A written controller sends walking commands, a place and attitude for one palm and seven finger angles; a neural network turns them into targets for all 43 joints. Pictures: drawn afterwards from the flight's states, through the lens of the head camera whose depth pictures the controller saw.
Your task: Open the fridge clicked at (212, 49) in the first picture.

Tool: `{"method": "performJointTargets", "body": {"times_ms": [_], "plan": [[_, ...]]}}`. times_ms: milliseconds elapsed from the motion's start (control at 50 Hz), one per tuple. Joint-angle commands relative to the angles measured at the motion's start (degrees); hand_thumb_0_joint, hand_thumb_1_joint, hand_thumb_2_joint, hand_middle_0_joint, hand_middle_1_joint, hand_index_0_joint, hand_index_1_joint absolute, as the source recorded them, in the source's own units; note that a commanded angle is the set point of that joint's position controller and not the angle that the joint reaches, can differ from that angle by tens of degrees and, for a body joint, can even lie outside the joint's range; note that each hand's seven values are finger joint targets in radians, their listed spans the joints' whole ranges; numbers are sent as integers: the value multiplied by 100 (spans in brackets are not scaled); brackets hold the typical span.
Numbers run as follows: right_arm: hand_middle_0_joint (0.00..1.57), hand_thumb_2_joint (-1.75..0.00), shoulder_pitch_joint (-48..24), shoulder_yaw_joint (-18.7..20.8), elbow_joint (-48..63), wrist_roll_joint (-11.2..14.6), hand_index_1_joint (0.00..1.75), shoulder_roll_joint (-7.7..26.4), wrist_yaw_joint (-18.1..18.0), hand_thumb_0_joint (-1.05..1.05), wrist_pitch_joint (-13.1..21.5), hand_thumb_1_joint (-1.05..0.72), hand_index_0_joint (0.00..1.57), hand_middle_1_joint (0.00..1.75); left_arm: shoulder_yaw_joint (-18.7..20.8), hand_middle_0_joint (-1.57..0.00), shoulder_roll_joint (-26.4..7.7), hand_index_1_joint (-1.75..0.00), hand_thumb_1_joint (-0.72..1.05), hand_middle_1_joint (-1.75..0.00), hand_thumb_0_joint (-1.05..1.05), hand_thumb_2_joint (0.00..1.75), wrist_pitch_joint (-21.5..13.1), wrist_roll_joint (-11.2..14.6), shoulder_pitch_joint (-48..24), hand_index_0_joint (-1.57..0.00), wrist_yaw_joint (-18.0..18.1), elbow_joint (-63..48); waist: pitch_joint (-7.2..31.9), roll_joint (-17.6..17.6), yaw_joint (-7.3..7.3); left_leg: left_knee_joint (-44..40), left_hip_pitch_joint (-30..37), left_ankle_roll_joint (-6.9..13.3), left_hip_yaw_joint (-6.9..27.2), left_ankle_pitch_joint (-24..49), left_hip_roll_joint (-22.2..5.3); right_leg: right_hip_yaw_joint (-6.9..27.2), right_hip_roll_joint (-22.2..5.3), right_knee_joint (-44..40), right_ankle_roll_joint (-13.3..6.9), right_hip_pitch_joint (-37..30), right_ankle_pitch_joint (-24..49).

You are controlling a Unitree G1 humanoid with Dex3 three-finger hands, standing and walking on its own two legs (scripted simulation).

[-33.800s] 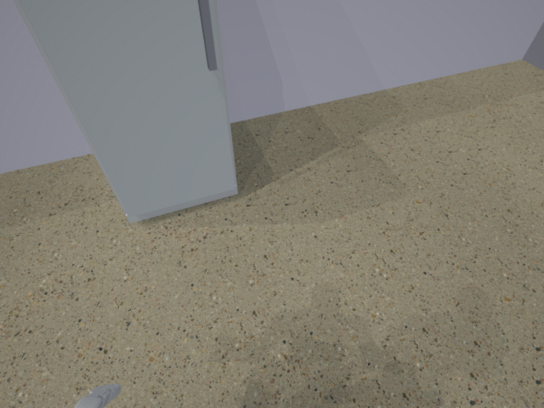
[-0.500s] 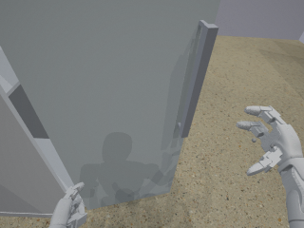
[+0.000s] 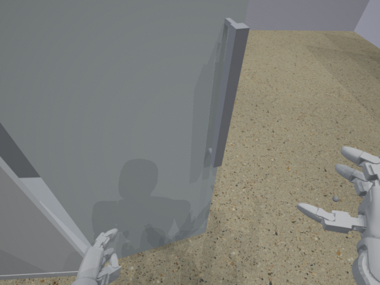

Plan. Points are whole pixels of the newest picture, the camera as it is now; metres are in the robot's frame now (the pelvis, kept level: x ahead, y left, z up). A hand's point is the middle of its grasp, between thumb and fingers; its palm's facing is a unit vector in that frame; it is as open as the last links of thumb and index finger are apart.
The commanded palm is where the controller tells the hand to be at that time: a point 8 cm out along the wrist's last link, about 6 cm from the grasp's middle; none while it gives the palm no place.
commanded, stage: draw the hand back to the body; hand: right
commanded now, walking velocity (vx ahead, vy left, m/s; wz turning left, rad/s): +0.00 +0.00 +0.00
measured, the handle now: (221, 106) +0.48 -0.08 +0.14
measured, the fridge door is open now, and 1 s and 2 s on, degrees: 76 76 76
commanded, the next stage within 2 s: step back with the hand held close in 0.76 s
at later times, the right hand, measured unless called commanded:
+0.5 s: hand (366, 221) +0.18 -0.26 +0.15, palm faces +0.52 +0.77 -0.36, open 7.9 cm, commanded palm +0.14 -0.29 +0.17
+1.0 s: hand (365, 212) +0.19 -0.27 +0.16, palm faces +0.50 +0.78 -0.37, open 7.4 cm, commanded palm +0.13 -0.30 +0.17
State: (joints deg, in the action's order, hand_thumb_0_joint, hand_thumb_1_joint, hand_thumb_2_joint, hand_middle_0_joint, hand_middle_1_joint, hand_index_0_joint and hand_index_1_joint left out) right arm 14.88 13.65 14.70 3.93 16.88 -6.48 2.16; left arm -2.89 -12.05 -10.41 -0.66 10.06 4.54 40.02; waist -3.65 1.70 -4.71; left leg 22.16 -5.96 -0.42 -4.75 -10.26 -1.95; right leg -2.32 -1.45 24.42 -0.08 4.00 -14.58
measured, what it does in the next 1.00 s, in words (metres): stands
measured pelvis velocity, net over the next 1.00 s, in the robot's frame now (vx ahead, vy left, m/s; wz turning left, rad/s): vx -0.01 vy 0.00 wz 0.00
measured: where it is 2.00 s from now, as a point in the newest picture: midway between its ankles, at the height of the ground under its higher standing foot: outside the picture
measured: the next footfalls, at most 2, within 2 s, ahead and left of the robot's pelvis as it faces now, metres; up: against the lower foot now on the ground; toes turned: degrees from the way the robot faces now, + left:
none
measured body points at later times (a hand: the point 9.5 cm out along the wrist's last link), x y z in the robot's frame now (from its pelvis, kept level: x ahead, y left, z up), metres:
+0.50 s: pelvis +0.00 +0.01 +0.00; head -0.03 +0.03 +0.45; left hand +0.20 +0.24 -0.08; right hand +0.15 -0.30 +0.17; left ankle +0.03 +0.13 -0.74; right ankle -0.01 -0.11 -0.74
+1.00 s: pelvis -0.01 +0.00 +0.00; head -0.02 +0.01 +0.45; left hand +0.18 +0.23 -0.08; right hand +0.16 -0.30 +0.18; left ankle +0.03 +0.13 -0.74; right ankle -0.01 -0.11 -0.74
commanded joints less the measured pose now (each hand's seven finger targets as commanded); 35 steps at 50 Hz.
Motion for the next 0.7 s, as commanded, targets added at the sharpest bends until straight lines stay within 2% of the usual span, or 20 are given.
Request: {"method": "performJointTargets", "body": {"times_ms": [0,40,80,140,160,260,360,380,420,480,520,560,600,620,640,680], "plan": [[22,-58,-962,679,1582,-89,68,1181,-215,0,488,-25,22,68,342,-20,-764,-30,90,-30,0,90,-309,-31,-804,-20,84,-840,913,350,99,-327,651,170,176,602,197,39,64,-560,-2,181,1238],[22,-62,-702,693,1584,-85,64,1127,-215,0,490,-32,22,64,354,-20,-752,-30,90,-30,0,90,-282,-29,-813,-20,59,-827,840,351,76,-333,676,168,174,680,206,48,58,-574,19,179,1375],[22,-65,-352,802,1531,-83,60,1155,-204,0,485,-39,22,60,389,-20,-769,-30,90,-30,0,90,-262,-28,-818,-20,39,-807,768,126,47,-338,708,161,173,828,218,33,46,-546,13,190,1544],[21,-71,56,864,1432,-38,53,1098,-158,0,463,-50,21,53,414,-20,-747,-30,90,-30,0,90,-171,-16,-820,-20,16,-816,533,-58,44,-359,641,126,175,840,205,-13,23,-555,-8,282,1495],[21,-73,57,904,1520,-37,51,1127,-144,0,478,-54,21,51,430,-20,-760,-30,90,-30,0,90,-147,-11,-815,-20,12,-835,562,-60,43,-353,657,124,177,811,204,-8,21,-559,-7,290,1480],[21,-81,390,1160,1712,-30,41,1285,-153,0,545,-72,21,41,470,-20,-730,-30,90,-30,0,90,-116,-2,-832,-20,23,-886,508,29,14,-383,596,105,212,727,187,-75,36,-514,-42,289,1336],[20,-90,559,1287,2048,-53,30,1387,-218,0,632,-90,20,30,463,-20,-715,-30,90,-30,0,90,-204,-2,-818,-20,50,-910,487,445,3,-418,538,119,230,490,171,-72,61,-494,-34,264,1117],[20,-90,491,1260,2059,-71,30,1394,-228,0,635,-90,20,30,460,-20,-732,-30,90,-30,0,90,-229,-9,-812,-20,64,-882,446,458,20,-455,491,123,238,433,164,-69,71,-487,-44,246,1065],[20,-90,363,1135,1932,-67,30,1280,-245,0,632,-90,20,30,455,-20,-728,-30,90,-30,0,90,-257,-6,-795,-20,90,-859,265,225,77,-527,344,91,223,178,161,-72,59,-510,-61,290,822],[20,-90,268,1127,1840,-88,30,1292,-267,0,651,-90,20,30,486,-20,-764,-30,90,-30,0,90,-302,-9,-795,-20,128,-819,217,53,93,-597,258,84,236,17,156,-82,61,-513,-98,224,689],[20,-90,248,1121,1834,-89,30,1287,-283,0,670,-90,20,30,477,-20,-742,-30,90,-30,0,90,-320,-4,-811,-20,132,-809,285,122,80,-587,294,82,238,-68,149,-73,78,-540,-99,225,619],[20,-90,332,1137,1785,-79,30,1284,-282,0,678,-90,20,30,475,-20,-733,-30,90,-30,0,90,-327,-14,-825,-20,140,-805,306,-1,55,-589,328,75,230,-95,148,-71,80,-554,-105,226,599],[20,-90,380,1171,1787,-89,30,1309,-280,0,681,-90,20,30,464,-20,-721,-30,90,-30,0,90,-332,-16,-825,-20,138,-793,371,181,30,-565,390,92,243,-31,144,-61,84,-567,-101,213,649],[20,-90,422,1153,1752,-77,30,1282,-274,0,675,-90,20,30,454,-20,-707,-30,90,-30,0,90,-328,-18,-836,-20,135,-790,309,116,27,-576,378,88,248,-57,144,-54,79,-572,-95,249,624],[20,-90,413,1121,1806,-83,30,1249,-263,0,680,-90,20,30,454,-20,-701,-30,90,-30,0,90,-331,-12,-843,-20,122,-795,303,220,36,-576,384,96,256,-41,150,-66,83,-565,-89,239,641],[20,-90,390,1229,1787,-83,30,1352,-261,0,683,-90,20,30,451,-20,-713,-30,90,-30,0,90,-344,-20,-857,-20,122,-782,272,204,6,-588,407,100,253,-75,143,-44,81,-587,-78,271,608]]}}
